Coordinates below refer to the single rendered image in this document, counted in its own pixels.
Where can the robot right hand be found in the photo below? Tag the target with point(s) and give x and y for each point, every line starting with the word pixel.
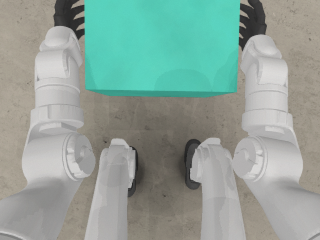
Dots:
pixel 255 24

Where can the robot right foot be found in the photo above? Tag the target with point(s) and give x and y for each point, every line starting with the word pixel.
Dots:
pixel 190 147

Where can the right robot upper arm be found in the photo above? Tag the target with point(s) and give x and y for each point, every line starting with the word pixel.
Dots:
pixel 271 168

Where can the left robot upper arm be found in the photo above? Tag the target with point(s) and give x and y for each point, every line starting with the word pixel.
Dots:
pixel 54 167

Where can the carton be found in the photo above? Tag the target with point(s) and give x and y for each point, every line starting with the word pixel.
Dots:
pixel 161 48

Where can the robot left hand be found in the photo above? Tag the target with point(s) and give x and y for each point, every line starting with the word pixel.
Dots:
pixel 65 14

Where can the robot left forearm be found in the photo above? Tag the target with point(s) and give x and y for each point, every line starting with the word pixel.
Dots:
pixel 57 86

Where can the robot right shin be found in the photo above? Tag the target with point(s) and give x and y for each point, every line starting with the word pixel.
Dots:
pixel 211 141

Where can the robot right forearm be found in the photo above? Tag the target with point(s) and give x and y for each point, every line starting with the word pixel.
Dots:
pixel 266 91

